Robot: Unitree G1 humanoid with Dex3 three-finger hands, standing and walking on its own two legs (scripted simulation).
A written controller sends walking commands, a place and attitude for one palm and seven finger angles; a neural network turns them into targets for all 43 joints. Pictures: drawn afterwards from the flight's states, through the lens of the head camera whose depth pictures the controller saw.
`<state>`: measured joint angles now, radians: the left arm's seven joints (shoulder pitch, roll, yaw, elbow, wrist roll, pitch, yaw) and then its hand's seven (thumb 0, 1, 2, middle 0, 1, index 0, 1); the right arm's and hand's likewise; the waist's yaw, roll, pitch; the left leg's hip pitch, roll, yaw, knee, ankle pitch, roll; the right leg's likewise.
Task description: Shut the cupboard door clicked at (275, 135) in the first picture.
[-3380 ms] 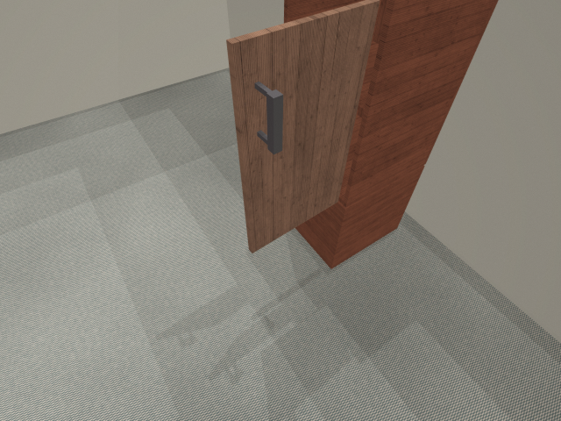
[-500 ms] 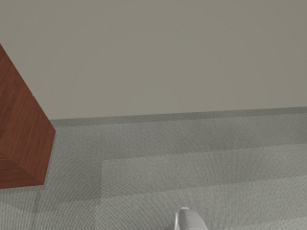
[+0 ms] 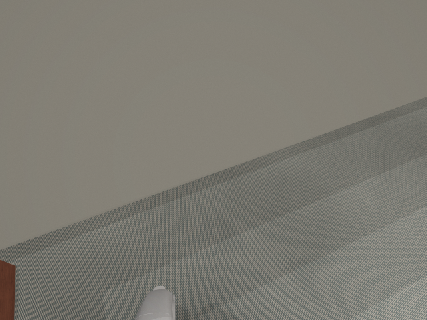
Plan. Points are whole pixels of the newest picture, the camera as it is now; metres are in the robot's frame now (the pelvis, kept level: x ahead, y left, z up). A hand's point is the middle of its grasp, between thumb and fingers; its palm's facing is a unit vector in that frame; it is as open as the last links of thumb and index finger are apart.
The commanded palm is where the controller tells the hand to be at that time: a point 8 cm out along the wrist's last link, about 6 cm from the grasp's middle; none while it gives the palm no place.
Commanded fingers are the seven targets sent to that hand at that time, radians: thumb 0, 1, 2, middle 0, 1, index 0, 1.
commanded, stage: walk to a spot facing it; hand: left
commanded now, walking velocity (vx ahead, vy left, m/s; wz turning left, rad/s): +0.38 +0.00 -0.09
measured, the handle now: out of the picture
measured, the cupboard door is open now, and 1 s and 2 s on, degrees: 93 93 93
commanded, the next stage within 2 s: turn to face it in 0.34 s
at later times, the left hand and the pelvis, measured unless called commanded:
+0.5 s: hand (140, 247) +0.30 +0.20 -0.18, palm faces -0.08 -0.98 -0.17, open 7.3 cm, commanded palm none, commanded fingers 0.00 0.90 0.90 -0.20 -0.30 -0.20 -0.30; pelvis +0.26 +0.02 +0.00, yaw -10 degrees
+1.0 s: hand (160, 185) +0.48 +0.17 -0.20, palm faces +0.10 -0.98 -0.14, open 7.4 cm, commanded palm none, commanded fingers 0.00 0.90 0.90 -0.20 -0.30 -0.20 -0.30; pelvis +0.39 -0.01 -0.02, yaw +6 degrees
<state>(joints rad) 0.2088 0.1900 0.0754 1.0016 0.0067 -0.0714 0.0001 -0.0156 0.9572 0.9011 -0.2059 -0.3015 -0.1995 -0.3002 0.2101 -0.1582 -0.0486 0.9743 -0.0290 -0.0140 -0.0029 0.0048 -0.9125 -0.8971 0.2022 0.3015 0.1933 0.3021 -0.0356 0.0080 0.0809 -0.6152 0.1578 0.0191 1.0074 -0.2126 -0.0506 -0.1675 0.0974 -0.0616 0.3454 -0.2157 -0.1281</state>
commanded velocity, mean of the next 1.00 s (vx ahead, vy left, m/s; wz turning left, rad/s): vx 0.12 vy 0.00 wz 0.22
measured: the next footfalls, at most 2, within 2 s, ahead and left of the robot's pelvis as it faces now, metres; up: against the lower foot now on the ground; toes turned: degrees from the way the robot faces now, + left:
left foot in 0.28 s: +0.29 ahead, +0.14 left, +0.00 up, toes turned +2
right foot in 0.62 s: +0.41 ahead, -0.15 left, +0.00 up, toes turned -15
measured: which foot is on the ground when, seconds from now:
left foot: up 0.00-0.26, down 0.28-0.62, up 0.64-0.86, down 0.88-1.00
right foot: down 0.00-0.26, up 0.28-0.60, down 0.62-0.88, up 0.90-1.00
